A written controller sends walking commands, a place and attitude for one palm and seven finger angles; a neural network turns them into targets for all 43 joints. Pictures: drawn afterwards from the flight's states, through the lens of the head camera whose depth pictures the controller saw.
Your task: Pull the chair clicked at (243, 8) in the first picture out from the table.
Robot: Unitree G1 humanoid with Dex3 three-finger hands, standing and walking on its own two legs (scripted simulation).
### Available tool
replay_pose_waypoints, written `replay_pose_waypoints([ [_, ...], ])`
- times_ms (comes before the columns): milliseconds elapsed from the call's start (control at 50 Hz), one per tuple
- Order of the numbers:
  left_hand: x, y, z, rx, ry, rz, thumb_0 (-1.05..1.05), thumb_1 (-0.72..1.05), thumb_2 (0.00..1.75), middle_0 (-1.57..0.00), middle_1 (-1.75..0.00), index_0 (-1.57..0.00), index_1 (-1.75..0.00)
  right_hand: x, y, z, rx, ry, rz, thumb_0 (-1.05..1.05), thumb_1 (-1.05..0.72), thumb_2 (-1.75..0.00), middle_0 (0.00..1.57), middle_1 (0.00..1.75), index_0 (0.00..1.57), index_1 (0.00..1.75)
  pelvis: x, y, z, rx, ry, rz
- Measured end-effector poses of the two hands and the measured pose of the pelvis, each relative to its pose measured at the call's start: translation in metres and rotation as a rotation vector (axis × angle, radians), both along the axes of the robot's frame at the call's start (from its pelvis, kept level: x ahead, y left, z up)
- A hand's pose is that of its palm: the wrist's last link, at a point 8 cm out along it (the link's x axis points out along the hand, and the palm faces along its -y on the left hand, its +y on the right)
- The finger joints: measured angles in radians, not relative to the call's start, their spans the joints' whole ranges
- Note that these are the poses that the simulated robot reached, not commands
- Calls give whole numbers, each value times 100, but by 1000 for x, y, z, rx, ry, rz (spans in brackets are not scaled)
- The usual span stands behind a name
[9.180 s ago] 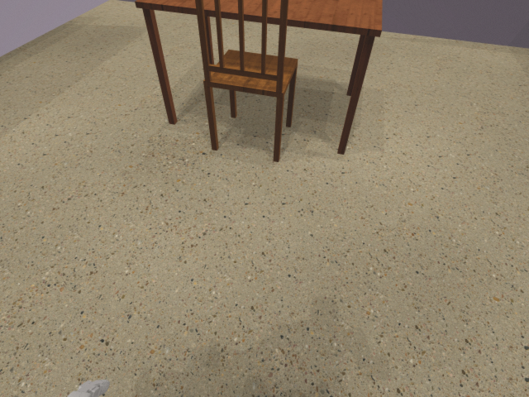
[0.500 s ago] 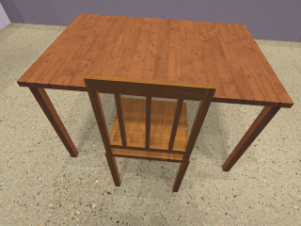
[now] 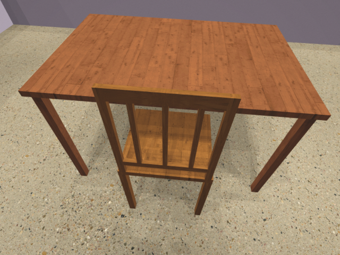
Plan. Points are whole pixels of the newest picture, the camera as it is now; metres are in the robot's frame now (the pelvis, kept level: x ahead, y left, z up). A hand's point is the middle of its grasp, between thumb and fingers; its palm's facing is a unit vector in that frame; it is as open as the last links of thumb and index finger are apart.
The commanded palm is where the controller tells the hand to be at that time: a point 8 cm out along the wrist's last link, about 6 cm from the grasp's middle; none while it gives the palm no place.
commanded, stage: look again from close up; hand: left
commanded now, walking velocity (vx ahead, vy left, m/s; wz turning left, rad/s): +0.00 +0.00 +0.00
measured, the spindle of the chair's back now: (165, 138) +0.49 +0.05 -0.08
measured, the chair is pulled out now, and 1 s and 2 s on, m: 0.00 0.00 0.00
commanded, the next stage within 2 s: shuffle to correct the standing spot in 0.28 s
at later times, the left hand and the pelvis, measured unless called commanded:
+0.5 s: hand out of the picture -0.03 +0.15 -0.18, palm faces +0.03 -0.98 -0.17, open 7.3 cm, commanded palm none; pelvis +0.00 -0.01 +0.00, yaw +0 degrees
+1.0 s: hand out of the picture +0.03 +0.14 -0.17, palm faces +0.06 -0.98 -0.19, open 7.3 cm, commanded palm none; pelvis +0.04 -0.02 +0.00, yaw +0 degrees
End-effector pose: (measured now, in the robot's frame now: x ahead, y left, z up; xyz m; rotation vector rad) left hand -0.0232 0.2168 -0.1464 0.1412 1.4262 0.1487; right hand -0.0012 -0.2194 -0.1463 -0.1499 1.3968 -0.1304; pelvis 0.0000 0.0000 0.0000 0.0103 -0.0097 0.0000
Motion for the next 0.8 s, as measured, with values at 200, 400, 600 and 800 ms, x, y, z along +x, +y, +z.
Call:
replay_pose_waypoints([
  [200,-2,-8,1,-7,4,4,0,91,90,-20,-30,-20,-30,-2,-3,-1,4,6,0,1,-92,-90,20,30,20,30,-1,-4,0,1,2,1],
  [400,-4,-13,1,-7,5,12,0,91,90,-20,-30,-20,-30,-2,-6,-1,4,7,1,1,-92,-90,20,30,20,30,0,-8,1,2,0,4],
  [600,-7,-18,-6,-20,36,25,0,91,90,-20,-30,-20,-30,-2,-9,-6,14,26,-13,1,-91,-90,20,30,20,30,12,-14,-5,3,-1,5],
  [800,10,-26,-10,-14,67,46,0,91,90,-19,-30,-20,-30,16,-7,-11,13,54,-20,1,-91,-90,20,30,20,30,39,-19,-11,5,15,8],
])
